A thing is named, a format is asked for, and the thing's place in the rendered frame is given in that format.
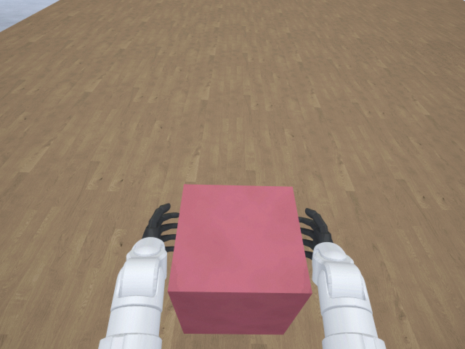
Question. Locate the robot right hand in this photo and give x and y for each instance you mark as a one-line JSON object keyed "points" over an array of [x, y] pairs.
{"points": [[319, 232]]}

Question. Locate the robot right forearm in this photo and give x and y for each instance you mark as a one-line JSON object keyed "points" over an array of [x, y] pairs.
{"points": [[344, 303]]}

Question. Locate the carton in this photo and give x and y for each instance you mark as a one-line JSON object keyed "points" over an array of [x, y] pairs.
{"points": [[239, 265]]}

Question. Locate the robot left hand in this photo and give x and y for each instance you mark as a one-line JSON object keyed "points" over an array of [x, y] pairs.
{"points": [[155, 227]]}

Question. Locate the robot left forearm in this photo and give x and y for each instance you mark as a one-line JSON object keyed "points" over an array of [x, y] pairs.
{"points": [[137, 304]]}

